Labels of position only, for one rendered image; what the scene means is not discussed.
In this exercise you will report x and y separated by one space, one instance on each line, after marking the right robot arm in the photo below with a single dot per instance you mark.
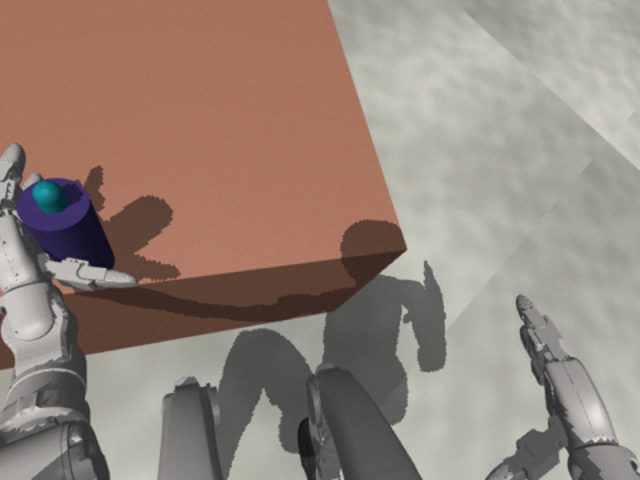
603 461

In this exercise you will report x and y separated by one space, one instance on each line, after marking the left robot arm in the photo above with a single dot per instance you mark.
45 431

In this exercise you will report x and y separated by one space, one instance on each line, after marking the bottle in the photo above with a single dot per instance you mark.
60 215

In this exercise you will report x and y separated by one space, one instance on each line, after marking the left robot hand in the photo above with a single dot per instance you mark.
22 259

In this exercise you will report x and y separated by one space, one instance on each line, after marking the right robot hand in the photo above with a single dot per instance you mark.
578 415

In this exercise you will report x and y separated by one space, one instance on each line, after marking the right robot foot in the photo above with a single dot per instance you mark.
306 450

